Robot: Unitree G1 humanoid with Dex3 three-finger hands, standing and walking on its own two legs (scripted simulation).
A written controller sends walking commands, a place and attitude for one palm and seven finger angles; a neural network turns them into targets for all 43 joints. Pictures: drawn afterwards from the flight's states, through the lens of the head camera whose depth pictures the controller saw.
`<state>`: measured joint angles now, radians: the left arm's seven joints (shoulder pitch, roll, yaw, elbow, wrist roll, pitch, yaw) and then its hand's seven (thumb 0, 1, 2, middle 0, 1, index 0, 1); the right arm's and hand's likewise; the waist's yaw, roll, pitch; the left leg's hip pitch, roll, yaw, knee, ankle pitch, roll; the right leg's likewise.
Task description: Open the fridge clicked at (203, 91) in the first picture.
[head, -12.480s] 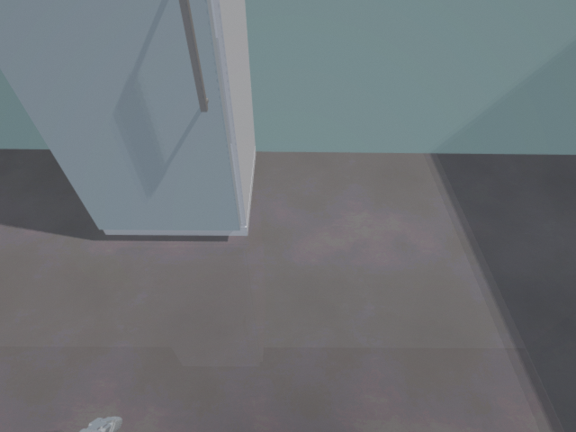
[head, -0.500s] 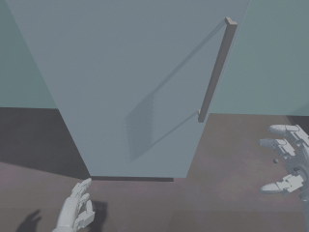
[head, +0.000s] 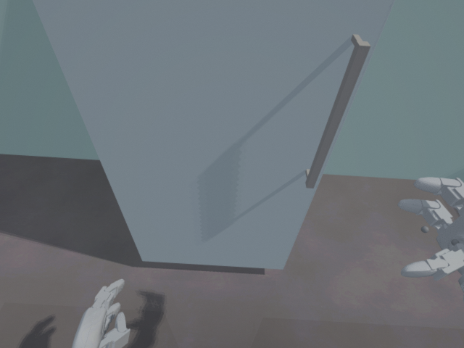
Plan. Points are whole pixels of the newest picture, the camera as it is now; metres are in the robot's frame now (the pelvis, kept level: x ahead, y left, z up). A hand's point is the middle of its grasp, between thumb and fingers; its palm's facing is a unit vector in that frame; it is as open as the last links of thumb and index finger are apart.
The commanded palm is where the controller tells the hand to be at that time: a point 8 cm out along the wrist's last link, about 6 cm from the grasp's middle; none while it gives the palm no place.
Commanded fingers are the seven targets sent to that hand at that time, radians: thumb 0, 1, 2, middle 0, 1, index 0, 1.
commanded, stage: raise the hand to about handle height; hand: right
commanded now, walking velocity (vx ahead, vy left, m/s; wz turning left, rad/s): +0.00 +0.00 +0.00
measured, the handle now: (328, 124) +0.54 -0.19 +0.12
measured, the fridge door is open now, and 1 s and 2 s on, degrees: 0 0 0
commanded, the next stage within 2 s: move the hooked fingers beside the handle in 0.18 s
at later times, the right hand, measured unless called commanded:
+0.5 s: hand (422, 219) +0.29 -0.28 +0.13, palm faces +0.09 +1.00 -0.01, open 14.0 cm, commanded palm +0.27 -0.32 +0.13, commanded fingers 0.00 0.50 -0.30 0.30 1.20 0.30 1.20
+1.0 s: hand (396, 187) +0.36 -0.27 +0.12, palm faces +0.06 +1.00 +0.01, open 14.0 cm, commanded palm +0.34 -0.31 +0.13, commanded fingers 0.00 0.50 -0.30 0.30 1.20 0.30 1.20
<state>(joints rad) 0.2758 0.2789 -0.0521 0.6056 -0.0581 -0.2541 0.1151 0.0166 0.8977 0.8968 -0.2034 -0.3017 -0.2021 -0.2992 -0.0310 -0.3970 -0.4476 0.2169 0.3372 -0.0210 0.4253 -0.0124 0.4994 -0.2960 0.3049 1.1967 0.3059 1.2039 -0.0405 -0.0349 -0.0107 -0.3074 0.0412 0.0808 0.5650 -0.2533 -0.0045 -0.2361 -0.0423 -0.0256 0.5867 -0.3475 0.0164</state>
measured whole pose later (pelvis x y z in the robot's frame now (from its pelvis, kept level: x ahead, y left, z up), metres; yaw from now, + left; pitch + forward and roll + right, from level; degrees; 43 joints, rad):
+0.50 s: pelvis +0.00 +0.00 +0.00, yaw -1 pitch +0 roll +1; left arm 0.25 0.27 -0.07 0.62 -0.06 -0.24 0.13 0.02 0.90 0.90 -0.20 -0.30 -0.20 -0.30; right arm -0.15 -0.41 -0.42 0.33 0.32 -0.02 0.43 -0.01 0.50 -0.30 0.30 1.20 0.31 1.20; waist -0.05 -0.03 0.00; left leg -0.31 0.05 0.09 0.56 -0.25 -0.01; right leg -0.25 -0.04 -0.01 0.59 -0.34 0.01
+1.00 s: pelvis +0.00 -0.01 +0.00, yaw +0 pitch +3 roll +0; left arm 0.30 0.28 -0.05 0.63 -0.06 -0.18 0.11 0.02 0.90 0.90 -0.20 -0.30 -0.20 -0.30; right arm -0.39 -0.45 -0.41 0.60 0.27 -0.08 0.41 -0.01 0.50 -0.30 0.30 1.20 0.30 1.20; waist 0.00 -0.01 -0.02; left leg -0.39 0.05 0.07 0.58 -0.25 -0.01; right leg -0.32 -0.04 -0.03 0.61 -0.35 0.01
